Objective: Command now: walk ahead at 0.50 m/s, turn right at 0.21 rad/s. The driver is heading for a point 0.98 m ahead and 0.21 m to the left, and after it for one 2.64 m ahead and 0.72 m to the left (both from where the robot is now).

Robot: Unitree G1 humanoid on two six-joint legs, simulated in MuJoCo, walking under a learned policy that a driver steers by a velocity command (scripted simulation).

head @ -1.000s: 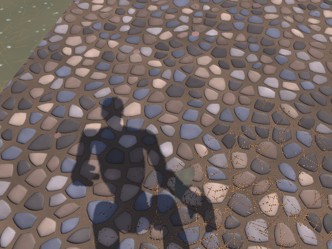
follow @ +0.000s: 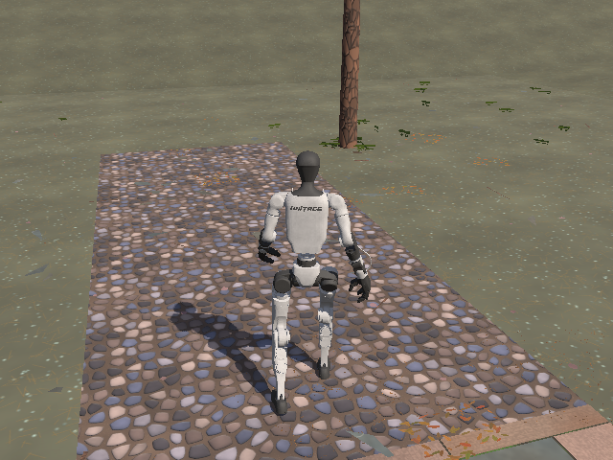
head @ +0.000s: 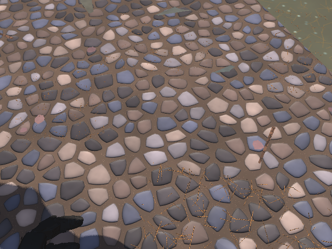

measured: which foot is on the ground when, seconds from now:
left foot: up 0.00-0.50, down 0.52-1.00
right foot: down 0.00-0.52, up 0.54-1.00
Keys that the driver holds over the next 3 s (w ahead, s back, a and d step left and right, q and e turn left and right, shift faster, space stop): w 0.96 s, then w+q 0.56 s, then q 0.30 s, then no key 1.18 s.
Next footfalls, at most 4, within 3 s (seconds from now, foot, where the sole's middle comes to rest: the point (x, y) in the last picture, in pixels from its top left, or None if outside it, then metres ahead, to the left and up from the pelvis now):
0.52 left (132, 245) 0.47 0.13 -0.76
1.04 right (189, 175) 0.75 -0.12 -0.76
1.58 left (118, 133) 1.00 0.20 -0.76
2.06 right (155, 103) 1.18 0.01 -0.76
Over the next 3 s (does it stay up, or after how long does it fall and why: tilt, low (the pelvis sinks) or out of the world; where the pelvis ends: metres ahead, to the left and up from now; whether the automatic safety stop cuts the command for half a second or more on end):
stays up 1.05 0.09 0.02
